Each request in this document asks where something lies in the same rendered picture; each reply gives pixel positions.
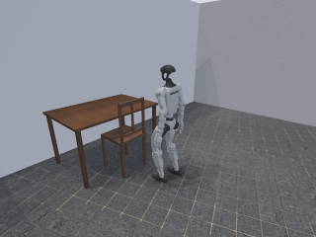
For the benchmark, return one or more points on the robot left upper arm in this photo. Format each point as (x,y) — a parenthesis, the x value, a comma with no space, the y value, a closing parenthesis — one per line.
(160,95)

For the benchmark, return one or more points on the table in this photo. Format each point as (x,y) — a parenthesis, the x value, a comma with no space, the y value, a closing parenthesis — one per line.
(85,115)

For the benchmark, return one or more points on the chair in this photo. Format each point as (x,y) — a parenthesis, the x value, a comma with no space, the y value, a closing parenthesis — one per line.
(124,134)

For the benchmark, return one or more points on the robot right hand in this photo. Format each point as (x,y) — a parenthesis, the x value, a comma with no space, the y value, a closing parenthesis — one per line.
(181,125)

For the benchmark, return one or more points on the robot left shin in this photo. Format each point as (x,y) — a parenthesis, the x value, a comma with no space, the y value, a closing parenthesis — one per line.
(158,161)

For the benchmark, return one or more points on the robot left hand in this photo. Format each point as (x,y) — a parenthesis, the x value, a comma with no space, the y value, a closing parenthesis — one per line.
(157,139)

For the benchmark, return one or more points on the left robot forearm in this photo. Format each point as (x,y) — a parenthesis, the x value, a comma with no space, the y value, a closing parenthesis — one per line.
(161,123)

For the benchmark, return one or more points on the right robot forearm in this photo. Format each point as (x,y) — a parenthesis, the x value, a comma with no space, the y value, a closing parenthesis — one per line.
(181,113)

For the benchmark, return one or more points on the robot right upper arm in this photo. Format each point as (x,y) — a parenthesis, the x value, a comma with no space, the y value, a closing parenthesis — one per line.
(181,101)

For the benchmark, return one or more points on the robot right foot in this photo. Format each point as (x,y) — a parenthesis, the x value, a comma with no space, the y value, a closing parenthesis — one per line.
(172,170)

